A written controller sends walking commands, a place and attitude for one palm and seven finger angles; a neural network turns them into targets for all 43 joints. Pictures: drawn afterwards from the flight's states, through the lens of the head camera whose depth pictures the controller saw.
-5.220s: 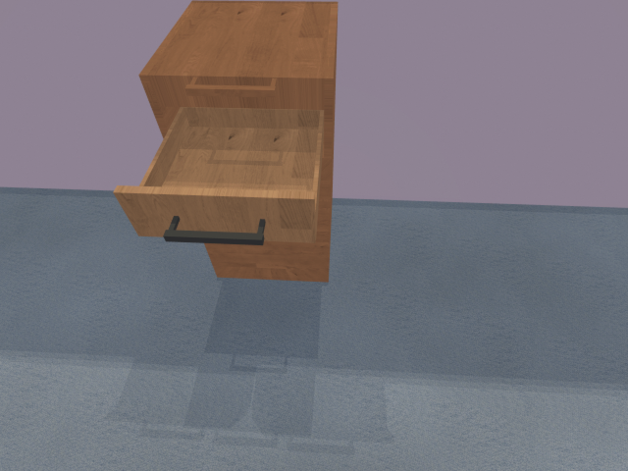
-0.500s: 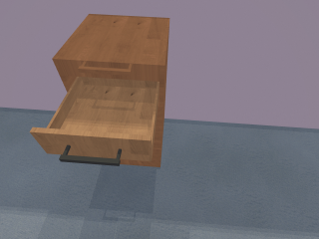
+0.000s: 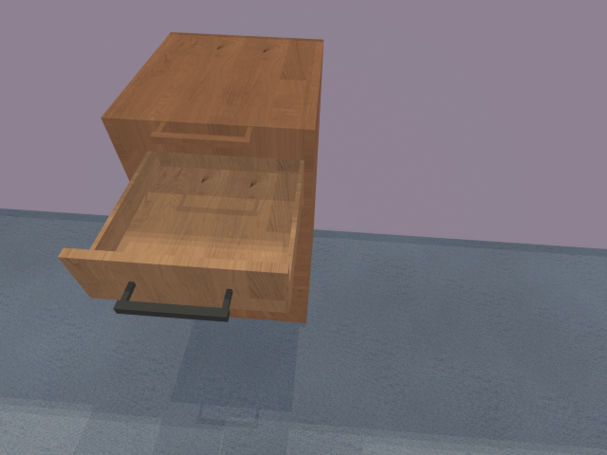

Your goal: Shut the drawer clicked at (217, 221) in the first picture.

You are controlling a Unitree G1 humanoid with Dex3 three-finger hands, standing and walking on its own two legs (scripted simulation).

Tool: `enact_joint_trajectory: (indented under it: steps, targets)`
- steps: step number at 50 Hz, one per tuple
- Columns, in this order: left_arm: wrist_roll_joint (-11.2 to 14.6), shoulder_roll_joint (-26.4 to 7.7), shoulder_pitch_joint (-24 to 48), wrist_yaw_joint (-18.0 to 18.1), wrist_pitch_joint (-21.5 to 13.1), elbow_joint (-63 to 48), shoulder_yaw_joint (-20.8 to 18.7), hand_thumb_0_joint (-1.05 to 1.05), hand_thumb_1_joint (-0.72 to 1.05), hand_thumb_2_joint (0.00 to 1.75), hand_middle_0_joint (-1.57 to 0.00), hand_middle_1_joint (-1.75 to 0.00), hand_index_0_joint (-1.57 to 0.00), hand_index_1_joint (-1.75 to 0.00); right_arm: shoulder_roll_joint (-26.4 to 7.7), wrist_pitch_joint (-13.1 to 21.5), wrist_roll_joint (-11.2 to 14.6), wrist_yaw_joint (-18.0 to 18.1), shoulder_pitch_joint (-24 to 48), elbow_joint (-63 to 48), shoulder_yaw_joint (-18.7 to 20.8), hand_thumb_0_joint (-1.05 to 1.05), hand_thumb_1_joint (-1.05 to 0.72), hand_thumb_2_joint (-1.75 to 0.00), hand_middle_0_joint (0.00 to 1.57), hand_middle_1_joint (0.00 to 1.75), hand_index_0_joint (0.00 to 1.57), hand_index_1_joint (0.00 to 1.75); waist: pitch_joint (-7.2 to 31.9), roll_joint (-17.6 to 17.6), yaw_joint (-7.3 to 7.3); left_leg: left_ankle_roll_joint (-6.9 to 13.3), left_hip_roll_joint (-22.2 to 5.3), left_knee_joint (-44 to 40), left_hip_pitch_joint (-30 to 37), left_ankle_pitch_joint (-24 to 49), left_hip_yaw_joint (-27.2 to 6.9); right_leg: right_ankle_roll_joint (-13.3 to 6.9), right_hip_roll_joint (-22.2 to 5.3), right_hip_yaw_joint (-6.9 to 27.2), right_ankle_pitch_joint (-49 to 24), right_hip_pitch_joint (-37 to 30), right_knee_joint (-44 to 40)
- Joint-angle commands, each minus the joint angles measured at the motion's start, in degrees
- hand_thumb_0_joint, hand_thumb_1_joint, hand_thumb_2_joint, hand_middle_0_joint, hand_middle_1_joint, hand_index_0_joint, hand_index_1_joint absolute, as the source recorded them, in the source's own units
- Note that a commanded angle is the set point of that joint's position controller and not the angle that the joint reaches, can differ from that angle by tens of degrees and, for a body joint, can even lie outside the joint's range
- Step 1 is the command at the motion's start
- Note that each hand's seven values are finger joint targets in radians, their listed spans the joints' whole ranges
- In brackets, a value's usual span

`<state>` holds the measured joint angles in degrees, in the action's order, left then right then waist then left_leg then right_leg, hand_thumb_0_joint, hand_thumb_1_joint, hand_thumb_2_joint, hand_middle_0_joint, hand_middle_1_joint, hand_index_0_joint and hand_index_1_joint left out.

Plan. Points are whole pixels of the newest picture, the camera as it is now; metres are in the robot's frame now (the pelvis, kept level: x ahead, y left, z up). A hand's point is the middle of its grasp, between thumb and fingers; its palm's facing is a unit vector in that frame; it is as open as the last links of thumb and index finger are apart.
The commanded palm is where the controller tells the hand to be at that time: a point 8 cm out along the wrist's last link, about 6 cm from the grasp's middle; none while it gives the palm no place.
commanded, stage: look again from close up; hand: left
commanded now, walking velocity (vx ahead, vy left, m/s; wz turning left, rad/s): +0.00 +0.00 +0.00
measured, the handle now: (175, 301) +0.37 +0.24 -0.09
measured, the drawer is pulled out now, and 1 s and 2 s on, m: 0.29 0.29 0.29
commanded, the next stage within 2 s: shuffle to correct the standing spot in 0.02 s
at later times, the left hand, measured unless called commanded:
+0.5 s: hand out of the picture +0.02 +0.19 -0.18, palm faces +0.01 -0.98 -0.18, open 7.4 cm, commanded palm none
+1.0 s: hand out of the picture +0.13 +0.18 -0.17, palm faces -0.04 -0.97 -0.24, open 7.3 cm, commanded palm none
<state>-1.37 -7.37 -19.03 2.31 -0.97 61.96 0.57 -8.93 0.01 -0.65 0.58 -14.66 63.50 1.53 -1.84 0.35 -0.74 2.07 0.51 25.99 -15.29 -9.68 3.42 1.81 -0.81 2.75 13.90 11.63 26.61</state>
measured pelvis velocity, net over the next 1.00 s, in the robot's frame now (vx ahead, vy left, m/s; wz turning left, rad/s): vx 0.06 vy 0.00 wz -0.06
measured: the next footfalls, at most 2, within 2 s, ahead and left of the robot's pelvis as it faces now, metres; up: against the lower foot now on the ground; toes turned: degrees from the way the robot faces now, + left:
right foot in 0.64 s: +0.12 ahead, -0.10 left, +0.00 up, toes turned -2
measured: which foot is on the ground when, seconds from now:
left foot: down 0.00-1.00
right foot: down 0.00-0.44, up 0.46-0.62, down 0.64-1.00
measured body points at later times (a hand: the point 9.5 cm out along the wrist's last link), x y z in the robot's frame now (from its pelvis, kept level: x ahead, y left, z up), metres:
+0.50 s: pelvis +0.05 +0.03 -0.01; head +0.07 +0.03 +0.44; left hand +0.02 +0.25 -0.17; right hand +0.03 -0.21 -0.16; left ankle +0.05 +0.09 -0.74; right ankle +0.00 -0.12 -0.72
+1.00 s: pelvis +0.06 +0.00 +0.00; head +0.08 -0.01 +0.45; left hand +0.14 +0.23 -0.15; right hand +0.07 -0.22 -0.17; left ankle +0.05 +0.10 -0.74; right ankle +0.08 -0.10 -0.74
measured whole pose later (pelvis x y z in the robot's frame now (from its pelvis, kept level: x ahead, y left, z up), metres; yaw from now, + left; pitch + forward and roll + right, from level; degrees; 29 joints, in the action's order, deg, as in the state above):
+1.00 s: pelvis +0.06 +0.00 +0.00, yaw -3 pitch -1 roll +1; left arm -1.2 -8.7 -11.5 2.6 0.2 58.9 -0.8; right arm -9.4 -0.1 -0.8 1.5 -13.2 62.4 1.7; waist -2.4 0.8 -1.2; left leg 2.0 0.8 26.0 -9.3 -16.0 6.7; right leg -1.5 -0.2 -1.9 14.0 14.3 29.1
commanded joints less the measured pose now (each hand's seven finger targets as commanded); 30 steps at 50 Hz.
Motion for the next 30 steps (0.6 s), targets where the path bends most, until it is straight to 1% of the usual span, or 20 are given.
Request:
enact_joint_trajectory:
  steps: [1, 6, 9, 11, 13, 14, 15, 16, 17, 19, 20, 21, 22, 23, 24, 25, 26, 27, 29, 30]
  targets:
    - [0.3, -5.5, -4.6, 0.4, -0.4, -1.0, -1.2, 0.0, 0.9, 0.9, -0.2, -0.3, -0.2, -0.3, -5.8, 0.8, 0.1, 0.5, -3.0, -1.7, 0.6, 0.0, -0.9, -0.9, 0.2, 0.3, 0.2, 0.3, -2.2, -0.2, 0.29, -0.4, -6.1, -7.7, 2.5, -6.6, -8.0, -2.7, -3.5, 2.7, -0.3, 4.7, -5.8]
    - [0.3, -5.6, -4.4, 0.4, -0.3, -0.9, -1.1, 0.0, 0.9, 0.9, -0.2, -0.3, -0.2, -0.3, -5.9, 0.7, 0.1, 0.5, -2.9, -1.5, 0.6, 0.0, -0.9, -0.9, 0.2, 0.3, 0.2, 0.3, -2.5, 0.0, 0.29, -0.4, -6.2, -8.3, 2.8, -7.1, -8.0, -2.6, -3.5, 2.6, -0.2, 4.5, -6.2]
    - [0.0, -6.4, -5.1, 0.2, -0.2, -0.9, -1.6, 0.0, 0.9, 0.9, -0.2, -0.3, -0.2, -0.3, -6.3, 0.2, 0.0, 0.3, -3.5, -1.6, 0.7, 0.0, -0.9, -0.9, 0.2, 0.3, 0.2, 0.3, -2.9, -1.3, 0.55, -0.3, -5.1, -6.8, 2.0, -13.1, -7.3, -3.3, -3.9, 3.7, 8.9, 5.2, -7.1]
    - [-0.1, -7.0, -5.2, 0.0, 0.1, -1.3, -2.1, 0.0, 0.9, 0.9, -0.2, -0.3, -0.2, -0.3, -6.2, -0.1, -0.3, 0.1, -3.6, -2.0, 0.8, 0.0, -0.9, -0.9, 0.2, 0.3, 0.2, 0.3, -4.3, -2.3, 0.82, -0.3, -3.9, -4.6, -0.1, -15.7, -6.4, -4.0, -4.9, 5.9, 15.4, 6.3, -8.8]
    - [0.0, -8.1, -5.8, -0.2, 0.2, -1.7, -2.7, 0.0, 0.9, 0.9, -0.2, -0.3, -0.2, -0.3, -5.4, -0.4, -0.4, -0.1, -3.7, -2.6, 0.8, 0.0, -0.9, -0.9, 0.2, 0.3, 0.2, 0.3, -5.9, -5.7, 1.11, -0.7, -2.0, 0.2, -2.0, -14.5, -4.0, -5.5, -7.3, 9.8, 20.4, 7.2, -11.7]
    - [0.0, -8.9, -5.6, -0.1, 0.3, -2.0, -3.1, 0.0, 0.9, 0.9, -0.2, -0.3, -0.2, -0.3, -5.2, -0.4, -0.4, -0.1, -4.2, -2.9, 0.8, 0.0, -0.9, -0.9, 0.2, 0.3, 0.2, 0.3, -6.3, -7.7, 0.81, -1.0, -1.0, 2.8, -2.8, -13.4, -2.7, -6.5, -8.8, 11.9, 21.9, 7.0, -13.0]
    - [0.1, -9.2, -5.3, -0.1, 0.4, -2.4, -3.5, 0.0, 0.9, 0.9, -0.2, -0.3, -0.2, -0.3, -4.9, -0.4, -0.6, -0.1, -4.7, -3.1, 0.8, 0.0, -0.9, -0.9, 0.2, 0.3, 0.2, 0.3, -6.6, -8.4, 0.74, -1.2, -0.8, 5.2, -3.0, -12.1, -1.6, -7.4, -10.4, 13.1, 22.2, 7.2, -13.7]
    - [0.2, -9.3, -5.0, -0.1, 0.3, -2.8, -3.8, 0.0, 0.9, 0.9, -0.2, -0.3, -0.2, -0.3, -4.7, -0.1, -0.6, -0.1, -5.1, -3.4, 0.7, 0.0, -0.9, -0.9, 0.2, 0.3, 0.2, 0.3, -6.3, -8.1, 0.5, -1.1, -1.0, 6.0, -2.4, -10.7, -1.3, -8.1, -11.0, 13.5, 19.9, 6.9, -13.1]
    - [0.2, -9.3, -4.4, -0.1, 0.3, -3.1, -3.9, 0.0, 0.9, 0.9, -0.2, -0.3, -0.2, -0.3, -4.5, 0.2, -0.5, 0.0, -6.2, -3.4, 0.7, 0.0, -0.9, -0.9, 0.2, 0.3, 0.2, 0.3, -5.3, -7.5, 0.08, -1.0, -1.2, 5.0, -1.7, -10.0, -1.3, -8.3, -10.8, 12.4, 17.0, 6.0, -11.4]
    - [0.0, -8.6, -4.0, -0.3, 0.4, -3.3, -4.0, 0.0, 0.9, 0.9, -0.2, -0.3, -0.2, -0.3, -5.3, 0.8, -0.3, 0.0, -8.0, -3.3, 0.6, 0.0, -0.9, -0.9, 0.2, 0.3, 0.2, 0.3, -5.0, -4.3, -0.37, -0.4, -1.8, 0.9, 1.4, -9.7, -2.3, -7.4, -7.9, 8.2, 11.9, 6.3, -6.1]
    - [-0.2, -7.4, -3.6, -0.4, 0.6, -3.4, -3.9, 0.0, 0.9, 0.9, -0.2, -0.3, -0.2, -0.3, -6.3, 1.1, -0.4, 0.1, -9.6, -3.0, 0.7, 0.0, -0.9, -0.9, 0.2, 0.3, 0.2, 0.3, -5.4, -0.7, -0.83, 0.6, -3.8, -2.6, 3.5, -9.7, -5.4, -6.3, -5.4, 4.7, 10.9, 8.0, -1.5]
    - [-0.4, -5.8, -3.4, -0.6, 0.6, -3.8, -3.6, 0.0, 0.9, 0.9, -0.2, -0.3, -0.2, -0.3, -7.9, 1.4, -0.5, 0.3, -11.5, -2.4, 1.0, 0.0, -0.9, -0.9, 0.2, 0.3, 0.2, 0.3, -5.1, 6.4, -1.34, 2.8, -8.4, -7.1, 7.9, -10.6, -11.8, -4.7, -1.8, -0.7, 9.6, 12.3, 6.5]
    - [-0.6, -4.0, -2.5, -0.6, 0.4, -4.2, -3.1, 0.0, 0.9, 0.9, -0.2, -0.3, -0.2, -0.3, -9.5, 1.5, -0.6, 0.7, -14.6, -1.7, 1.3, 0.0, -0.9, -0.9, 0.2, 0.3, 0.2, 0.3, -4.0, 11.8, -2.16, 6.0, -14.2, -12.2, 12.8, -7.5, -20.3, -3.0, 0.8, -6.6, 10.6, 17.4, 16.4]
    - [-0.5, -3.6, -0.5, -0.4, 0.3, -4.8, -2.5, 0.0, 0.9, 0.9, -0.2, -0.3, -0.2, -0.3, -8.8, 1.7, -0.6, 1.2, -15.3, -1.6, 1.0, 0.0, -0.9, -0.9, 0.2, 0.3, 0.2, 0.3, -5.1, 10.3, -2.37, 9.1, -17.4, -13.5, 13.4, 2.5, -22.9, -2.6, -0.5, -5.6, 15.5, 21.1, 23.6]
    - [-0.3, -3.4, 0.5, -0.3, 0.2, -4.7, -2.3, 0.0, 0.9, 0.9, -0.2, -0.3, -0.2, -0.3, -7.3, 1.9, -0.5, 1.6, -13.9, -1.9, 0.4, 0.0, -0.9, -0.9, 0.2, 0.3, 0.2, 0.3, -5.2, 5.8, -1.39, 10.7, -18.4, -11.5, 12.0, 15.1, -21.5, -2.7, -2.7, -3.6, 15.2, 20.3, 25.7]
    - [0.1, -2.8, 0.3, -0.3, 0.0, -4.0, -2.2, 0.0, 0.9, 0.9, -0.2, -0.3, -0.2, -0.3, -6.6, 2.2, -0.5, 1.9, -11.2, -2.4, -0.1, 0.0, -0.9, -0.9, 0.2, 0.3, 0.2, 0.3, -3.8, 3.0, -0.15, 10.7, -17.3, -9.4, 10.9, 27.2, -17.5, -2.2, -4.2, -2.5, 13.9, 16.9, 23.5]
    - [0.6, -2.3, -0.4, -0.2, 0.2, -3.2, -2.0, 0.0, 0.9, 0.9, -0.2, -0.3, -0.2, -0.3, -6.2, 2.3, -0.3, 2.2, -8.7, -2.6, -0.4, 0.0, -0.9, -0.9, 0.2, 0.3, 0.2, 0.3, -2.4, 2.2, 0.88, 9.9, -15.8, -7.9, 8.9, 35.5, -13.4, -1.6, -4.8, -2.6, 11.6, 11.6, 18.8]
    - [0.8, -2.0, -2.0, 0.0, 0.6, -2.5, -1.8, 0.0, 0.9, 0.9, -0.2, -0.3, -0.2, -0.3, -6.5, 2.3, -0.1, 2.3, -6.8, -2.9, -0.5, 0.0, -0.9, -0.9, 0.2, 0.3, 0.2, 0.3, -0.5, 2.7, 1.75, 8.8, -14.3, -6.4, 9.1, 40.4, -10.1, -1.1, -4.2, -3.7, 8.2, 7.2, 13.6]
    - [0.9, -3.6, -3.6, 0.3, 0.9, -1.9, -1.9, 0.0, 0.9, 0.9, -0.2, -0.3, -0.2, -0.3, -6.7, 2.1, 0.3, 2.5, -5.7, -2.6, -0.2, 0.0, -0.9, -0.9, 0.2, 0.3, 0.2, 0.3, 0.8, 3.0, 2.18, 6.1, -12.7, -4.2, 9.2, 41.9, -8.1, -1.2, -3.1, -4.4, 0.6, 2.4, 5.3]
    - [0.9, -4.3, -3.9, 0.4, 1.0, -1.9, -2.1, 0.0, 0.9, 0.9, -0.2, -0.3, -0.2, -0.3, -6.6, 2.0, 0.4, 2.6, -5.4, -2.6, 0.0, 0.0, -0.9, -0.9, 0.2, 0.3, 0.2, 0.3, 1.3, 2.7, 2.4, 4.5, -12.0, -3.0, 9.3, 39.9, -7.6, -1.6, -3.0, -4.1, -3.9, 1.0, 2.7]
